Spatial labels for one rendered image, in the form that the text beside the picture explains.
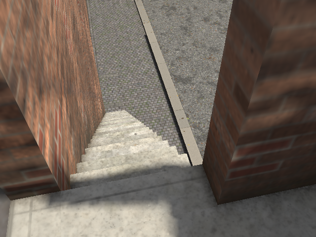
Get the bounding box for stairs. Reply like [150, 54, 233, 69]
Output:
[70, 110, 191, 190]

